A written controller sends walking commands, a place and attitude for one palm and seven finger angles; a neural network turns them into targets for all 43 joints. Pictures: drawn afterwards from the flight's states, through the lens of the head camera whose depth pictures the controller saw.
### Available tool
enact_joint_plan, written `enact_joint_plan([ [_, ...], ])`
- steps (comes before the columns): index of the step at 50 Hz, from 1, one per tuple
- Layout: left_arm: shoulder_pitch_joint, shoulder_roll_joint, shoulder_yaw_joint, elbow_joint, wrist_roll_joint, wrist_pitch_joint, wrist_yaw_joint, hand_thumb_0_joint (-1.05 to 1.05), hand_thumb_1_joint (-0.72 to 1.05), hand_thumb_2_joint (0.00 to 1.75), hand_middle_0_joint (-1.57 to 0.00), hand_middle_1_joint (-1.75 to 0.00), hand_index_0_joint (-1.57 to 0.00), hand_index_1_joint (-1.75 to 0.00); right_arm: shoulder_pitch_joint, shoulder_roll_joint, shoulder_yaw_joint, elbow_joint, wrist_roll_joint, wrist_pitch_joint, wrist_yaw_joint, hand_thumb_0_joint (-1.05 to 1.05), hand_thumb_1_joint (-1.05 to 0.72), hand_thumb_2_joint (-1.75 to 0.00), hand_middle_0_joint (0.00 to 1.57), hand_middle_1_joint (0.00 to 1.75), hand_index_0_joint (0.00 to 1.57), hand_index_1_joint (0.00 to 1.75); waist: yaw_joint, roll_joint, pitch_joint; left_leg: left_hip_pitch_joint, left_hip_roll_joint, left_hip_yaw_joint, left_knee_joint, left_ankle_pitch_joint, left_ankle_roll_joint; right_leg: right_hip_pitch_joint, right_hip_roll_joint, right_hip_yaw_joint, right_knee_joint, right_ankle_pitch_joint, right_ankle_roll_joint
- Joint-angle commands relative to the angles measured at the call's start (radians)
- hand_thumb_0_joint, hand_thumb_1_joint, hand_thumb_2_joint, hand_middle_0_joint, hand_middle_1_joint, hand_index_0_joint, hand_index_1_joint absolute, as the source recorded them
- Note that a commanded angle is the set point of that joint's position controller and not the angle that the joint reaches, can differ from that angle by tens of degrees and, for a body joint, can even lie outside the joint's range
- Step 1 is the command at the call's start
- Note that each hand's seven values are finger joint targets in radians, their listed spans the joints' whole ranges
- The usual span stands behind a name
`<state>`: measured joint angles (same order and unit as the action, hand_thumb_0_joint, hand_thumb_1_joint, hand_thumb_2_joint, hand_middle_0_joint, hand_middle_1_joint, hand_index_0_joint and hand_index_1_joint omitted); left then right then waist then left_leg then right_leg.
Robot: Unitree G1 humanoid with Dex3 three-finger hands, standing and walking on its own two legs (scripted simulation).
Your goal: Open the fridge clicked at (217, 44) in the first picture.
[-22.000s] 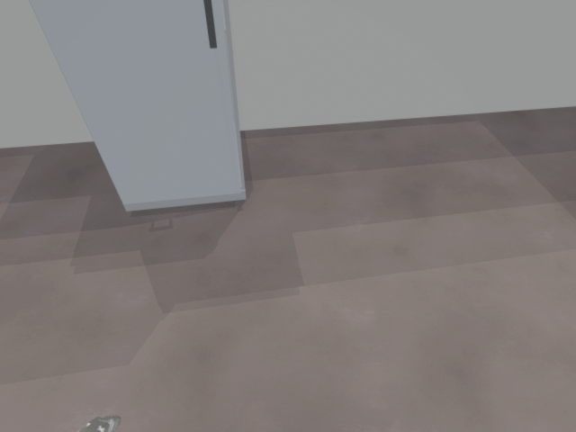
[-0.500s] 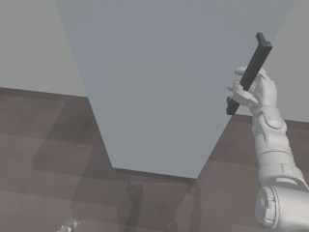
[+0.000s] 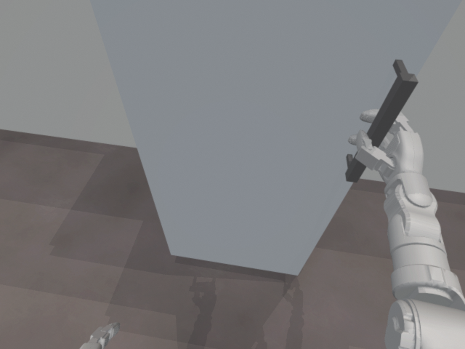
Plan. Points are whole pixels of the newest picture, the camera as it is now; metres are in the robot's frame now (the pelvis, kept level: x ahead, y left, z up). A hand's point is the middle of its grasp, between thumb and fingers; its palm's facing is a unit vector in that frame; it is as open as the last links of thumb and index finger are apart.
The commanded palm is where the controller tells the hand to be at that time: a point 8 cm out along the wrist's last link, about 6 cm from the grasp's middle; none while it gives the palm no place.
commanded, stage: grip the handle and tug to test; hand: right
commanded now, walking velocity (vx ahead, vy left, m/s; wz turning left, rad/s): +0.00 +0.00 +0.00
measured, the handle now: (372, 128) +0.49 -0.19 +0.15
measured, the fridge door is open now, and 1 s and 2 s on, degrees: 0 15 54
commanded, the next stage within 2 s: pull the door a little, standing still in 0.10 s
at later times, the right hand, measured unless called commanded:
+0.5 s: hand (363, 151) +0.43 -0.16 +0.14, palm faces +0.05 +1.00 +0.01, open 5.8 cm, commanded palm +0.36 -0.21 +0.14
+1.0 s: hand (357, 210) +0.31 -0.13 +0.14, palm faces +0.04 +0.99 -0.16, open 6.3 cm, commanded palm +0.27 -0.18 +0.14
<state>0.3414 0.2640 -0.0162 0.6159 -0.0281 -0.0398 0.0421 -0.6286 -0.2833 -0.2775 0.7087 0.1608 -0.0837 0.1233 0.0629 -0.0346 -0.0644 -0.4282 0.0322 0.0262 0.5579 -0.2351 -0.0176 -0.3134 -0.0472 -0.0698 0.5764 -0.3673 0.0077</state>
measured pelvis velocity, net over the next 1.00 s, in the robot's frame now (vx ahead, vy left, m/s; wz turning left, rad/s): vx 0.03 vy -0.01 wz -0.02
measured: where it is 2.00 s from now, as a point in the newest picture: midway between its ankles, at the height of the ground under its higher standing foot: outside the picture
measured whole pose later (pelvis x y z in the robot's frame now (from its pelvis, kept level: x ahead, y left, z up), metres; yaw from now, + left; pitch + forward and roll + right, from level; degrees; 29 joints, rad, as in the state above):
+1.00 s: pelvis +0.03 -0.01 +0.01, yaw -1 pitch +2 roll +1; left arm 0.16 0.22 -0.03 0.52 0.02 0.05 0.07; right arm 0.14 -0.17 0.03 -0.25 0.05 -0.02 -0.06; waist 0.01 -0.06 -0.02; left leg -0.29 0.06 0.06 0.55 -0.23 -0.02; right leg -0.15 -0.02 -0.04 0.50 -0.34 0.00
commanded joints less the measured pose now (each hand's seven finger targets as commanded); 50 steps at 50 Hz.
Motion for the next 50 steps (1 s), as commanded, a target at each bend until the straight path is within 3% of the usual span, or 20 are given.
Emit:
enact_joint_plan([
  [1,-0.033,0.122,0.050,-0.142,-0.006,-0.036,0.006,0.00,0.90,0.90,-0.20,-0.30,-0.20,-0.30,-0.227,-0.200,-0.050,-0.341,0.018,-0.067,0.032,0.00,-0.90,-0.90,0.45,1.40,0.45,1.40,-0.077,0.048,-0.384,0.387,-0.027,0.015,0.011,0.523,0.046,0.016,0.031,0.010,-0.064,0.514,-0.022],
  [3,-0.048,0.112,0.050,-0.154,-0.009,-0.039,0.000,0.00,0.90,0.90,-0.20,-0.30,-0.20,-0.30,-0.167,-0.165,-0.028,-0.419,0.021,-0.053,0.034,0.00,-0.90,-0.90,0.45,1.40,0.45,1.40,-0.092,-0.009,-0.388,0.388,-0.025,0.017,0.014,0.554,0.048,0.049,0.026,0.009,-0.060,0.601,-0.015],
  [7,-0.054,0.114,0.051,-0.148,-0.011,-0.037,0.000,0.00,0.90,0.90,-0.20,-0.30,-0.20,-0.30,-0.171,-0.118,0.014,-0.462,0.021,-0.005,0.018,0.00,-0.90,-0.90,0.45,1.40,0.45,1.40,-0.067,0.025,-0.330,0.352,-0.031,0.028,-0.002,0.549,0.041,0.073,0.018,0.015,-0.064,0.611,-0.015],
  [8,-0.053,0.114,0.055,-0.144,-0.009,-0.034,0.003,0.00,0.90,0.90,-0.20,-0.30,-0.20,-0.30,-0.164,-0.142,-0.008,-0.474,0.016,0.005,0.010,0.00,-0.90,-0.90,0.45,1.40,0.45,1.40,-0.071,0.023,-0.344,0.356,-0.031,0.028,-0.001,0.547,0.041,0.080,0.017,0.016,-0.065,0.619,-0.013],
  [10,-0.057,0.109,0.053,-0.150,-0.006,-0.034,0.003,0.00,0.90,0.90,-0.20,-0.30,-0.20,-0.30,-0.162,-0.106,0.024,-0.514,0.010,0.022,0.004,0.00,-0.90,-0.90,0.45,1.40,0.45,1.40,-0.069,0.001,-0.353,0.359,-0.028,0.029,-0.004,0.562,0.042,0.106,0.017,0.014,-0.060,0.655,-0.011],
  [13,-0.038,0.114,0.051,-0.109,-0.001,-0.019,0.019,0.00,0.90,0.90,-0.20,-0.30,-0.20,-0.30,-0.309,-0.141,0.013,-0.424,-0.007,0.056,-0.018,0.00,-0.90,-0.90,0.45,1.40,0.45,1.40,-0.026,0.033,-0.303,0.311,-0.032,0.031,-0.013,0.547,0.037,0.091,0.022,0.024,-0.056,0.605,-0.013],
  [15,-0.040,0.111,0.052,-0.119,0.001,-0.016,0.020,0.00,0.90,0.90,-0.20,-0.30,-0.20,-0.30,-0.251,-0.112,0.022,-0.416,-0.005,0.064,-0.017,0.00,-0.90,-0.90,0.45,1.40,0.45,1.40,-0.041,0.058,-0.320,0.328,-0.031,0.035,-0.013,0.546,0.039,0.095,0.021,0.023,-0.059,0.612,-0.015],
  [19,-0.058,0.098,0.047,-0.132,0.002,-0.018,0.011,0.00,0.90,0.90,-0.20,-0.30,-0.20,-0.30,-0.178,-0.083,0.034,-0.473,0.003,0.064,-0.008,0.00,-0.90,-0.90,0.45,1.40,0.45,1.40,-0.068,0.010,-0.364,0.361,-0.024,0.037,0.004,0.605,0.045,0.119,0.022,0.025,-0.051,0.709,-0.006],
  [25,-0.098,0.098,0.043,-0.174,0.000,-0.022,-0.004,0.00,0.90,0.90,-0.20,-0.30,-0.20,-0.30,0.018,-0.064,0.028,-0.571,0.022,0.057,0.003,0.00,-0.90,-0.90,0.45,1.40,0.45,1.40,-0.107,0.060,-0.357,0.421,-0.021,0.037,0.000,0.624,0.049,0.108,0.015,0.018,-0.068,0.712,-0.008],
  [26,-0.113,0.091,0.040,-0.181,-0.005,-0.022,-0.007,0.00,0.90,0.90,-0.20,-0.30,-0.20,-0.30,0.044,-0.057,0.036,-0.617,0.022,0.060,0.005,0.00,-0.90,-0.90,0.45,1.40,0.45,1.40,-0.108,0.026,-0.347,0.421,-0.019,0.037,0.002,0.625,0.050,0.109,0.013,0.016,-0.074,0.718,-0.005],
  [30,-0.144,0.084,0.041,-0.211,-0.003,-0.023,-0.015,0.00,0.90,0.90,-0.20,-0.30,-0.20,-0.30,0.218,-0.048,0.030,-0.772,0.031,0.083,0.002,0.00,-0.90,-0.90,0.45,1.40,0.45,1.40,-0.131,0.029,-0.361,0.469,-0.014,0.037,0.003,0.680,0.052,0.124,0.010,0.009,-0.077,0.772,-0.003],
  [37,-0.216,0.060,0.030,-0.261,-0.004,-0.023,-0.028,0.00,0.90,0.90,-0.20,-0.30,-0.20,-0.30,0.618,0.008,0.087,-1.169,0.033,0.153,-0.019,0.00,-0.90,-0.90,0.45,1.40,0.45,1.40,-0.140,0.006,-0.257,0.440,-0.013,0.050,-0.020,0.607,0.047,0.124,0.008,0.011,-0.106,0.699,0.000],
  [38,-0.221,0.061,0.031,-0.259,-0.003,-0.023,-0.025,0.00,0.90,0.90,-0.20,-0.30,-0.20,-0.30,0.604,-0.027,0.064,-1.243,0.027,0.162,-0.030,0.00,-0.90,-0.90,0.45,1.40,0.45,1.40,-0.135,0.002,-0.266,0.438,-0.013,0.049,-0.022,0.609,0.046,0.140,0.009,0.013,-0.105,0.705,-0.001],
  [39,-0.205,0.080,0.019,-0.238,0.011,-0.023,0.012,0.00,0.90,0.90,-0.20,-0.30,-0.20,-0.30,0.168,-0.211,0.047,-1.266,-0.089,0.048,-0.120,0.00,-0.90,-0.90,0.45,1.40,0.45,1.40,-0.034,0.014,-0.160,0.360,0.049,-0.044,-0.084,0.668,0.042,0.119,-0.003,0.001,-0.040,0.578,-0.021],
  [40,-0.176,0.066,0.026,-0.199,0.025,-0.019,0.034,0.00,0.90,0.90,-0.20,-0.30,-0.20,-0.30,0.235,-0.172,0.040,-1.168,-0.098,0.010,-0.159,0.00,-0.90,-0.90,0.45,1.40,0.45,1.40,-0.028,0.076,-0.139,0.330,0.076,-0.030,-0.092,0.651,0.050,0.114,0.003,0.041,-0.029,0.533,-0.024],
  [41,-0.184,0.066,0.028,-0.193,0.035,-0.003,0.043,0.00,0.90,0.90,-0.20,-0.30,-0.20,-0.30,0.466,-0.042,0.141,-1.067,-0.108,0.012,-0.165,0.00,-0.90,-0.90,0.45,1.40,0.45,1.40,-0.032,0.082,-0.154,0.304,0.085,-0.015,-0.067,0.684,0.055,0.155,-0.006,0.043,-0.014,0.599,-0.026],
  [42,-0.187,0.067,0.028,-0.203,0.040,0.012,0.044,0.00,0.90,0.90,-0.20,-0.30,-0.20,-0.30,0.522,-0.002,0.193,-1.083,-0.117,0.009,-0.166,0.00,-0.90,-0.90,0.45,1.40,0.45,1.40,-0.034,0.062,-0.181,0.302,0.080,-0.001,-0.044,0.709,0.048,0.182,-0.017,0.042,-0.013,0.693,-0.023],
  [45,-0.212,0.065,0.027,-0.221,0.047,0.043,0.043,0.00,0.90,0.90,-0.20,-0.30,-0.20,-0.30,0.520,-0.001,0.229,-1.183,-0.126,-0.016,-0.177,0.00,-0.90,-0.90,0.45,1.40,0.45,1.40,-0.026,-0.033,-0.242,0.259,0.041,0.037,0.024,0.622,0.017,0.293,-0.056,0.079,-0.049,0.953,-0.025],
  [47,-0.236,0.052,0.022,-0.237,0.052,0.051,0.034,0.00,0.90,0.90,-0.20,-0.30,-0.20,-0.30,0.552,0.019,0.246,-1.213,-0.130,-0.022,-0.185,0.00,-0.90,-0.90,0.45,1.40,0.45,1.40,-0.031,-0.050,-0.229,0.212,0.005,0.044,0.031,0.400,0.007,0.331,-0.087,0.108,-0.078,1.071,-0.027],
  [50,-0.260,0.046,0.016,-0.254,0.059,0.058,0.026,0.00,0.90,0.90,-0.20,-0.30,-0.20,-0.30,0.587,0.046,0.283,-1.243,-0.140,-0.026,-0.195,0.00,-0.90,-0.90,0.45,1.40,0.45,1.40,-0.031,-0.061,-0.174,0.203,-0.007,0.051,-0.001,0.325,0.007,0.301,-0.092,0.117,-0.100,1.047,-0.024],
])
